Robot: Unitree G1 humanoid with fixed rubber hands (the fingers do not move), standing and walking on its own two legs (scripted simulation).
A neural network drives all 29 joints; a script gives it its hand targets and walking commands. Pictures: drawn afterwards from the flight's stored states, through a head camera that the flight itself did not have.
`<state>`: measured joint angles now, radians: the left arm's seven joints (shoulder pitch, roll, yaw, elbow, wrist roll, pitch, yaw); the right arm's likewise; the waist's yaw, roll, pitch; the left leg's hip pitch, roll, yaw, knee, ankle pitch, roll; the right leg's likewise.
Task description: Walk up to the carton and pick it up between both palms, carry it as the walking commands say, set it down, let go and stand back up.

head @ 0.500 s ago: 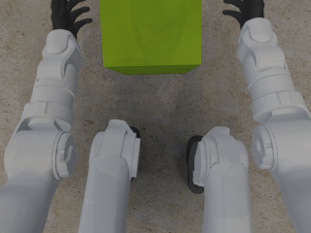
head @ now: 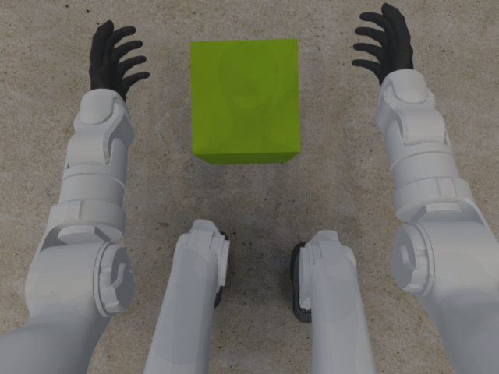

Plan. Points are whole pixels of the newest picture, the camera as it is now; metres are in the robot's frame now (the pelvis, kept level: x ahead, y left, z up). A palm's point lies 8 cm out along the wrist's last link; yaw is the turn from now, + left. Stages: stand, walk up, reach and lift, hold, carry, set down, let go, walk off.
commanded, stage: set down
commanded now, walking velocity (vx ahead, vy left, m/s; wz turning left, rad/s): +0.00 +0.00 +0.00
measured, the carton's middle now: (246, 113) +0.53 +0.06 -0.38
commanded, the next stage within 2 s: let go in 0.60 s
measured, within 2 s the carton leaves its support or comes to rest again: neither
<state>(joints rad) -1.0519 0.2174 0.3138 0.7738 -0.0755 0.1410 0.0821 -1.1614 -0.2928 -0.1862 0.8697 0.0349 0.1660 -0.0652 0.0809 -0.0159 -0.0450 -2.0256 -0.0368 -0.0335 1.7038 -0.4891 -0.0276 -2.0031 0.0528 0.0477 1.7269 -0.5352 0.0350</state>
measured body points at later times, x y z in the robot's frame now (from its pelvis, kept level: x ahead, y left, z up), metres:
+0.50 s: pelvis +0.03 +0.00 +0.14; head +0.32 +0.01 +0.49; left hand +0.49 +0.24 +0.04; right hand +0.55 -0.15 +0.04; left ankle +0.10 +0.12 -0.47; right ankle +0.09 -0.13 -0.47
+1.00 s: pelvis +0.07 +0.01 +0.21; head +0.29 +0.01 +0.60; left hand +0.40 +0.25 +0.11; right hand +0.44 -0.18 +0.10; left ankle +0.10 +0.12 -0.47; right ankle +0.09 -0.13 -0.47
